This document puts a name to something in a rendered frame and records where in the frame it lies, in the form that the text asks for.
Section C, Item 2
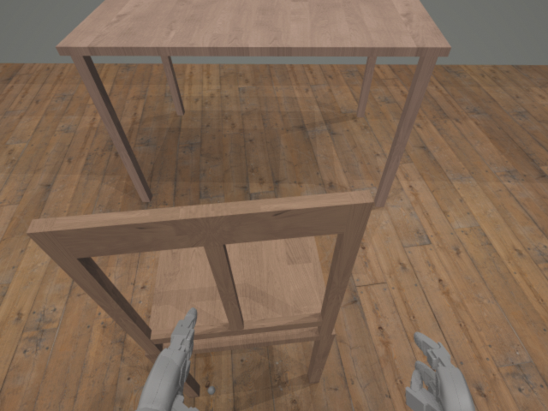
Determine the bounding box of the table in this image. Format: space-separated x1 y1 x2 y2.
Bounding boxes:
56 0 451 207

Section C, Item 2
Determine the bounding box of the right robot hand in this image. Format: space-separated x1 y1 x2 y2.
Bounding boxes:
406 332 475 411

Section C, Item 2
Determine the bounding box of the chair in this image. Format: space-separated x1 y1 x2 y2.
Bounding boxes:
26 190 374 398

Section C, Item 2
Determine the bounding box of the left robot hand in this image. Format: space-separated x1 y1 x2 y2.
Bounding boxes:
137 307 199 411

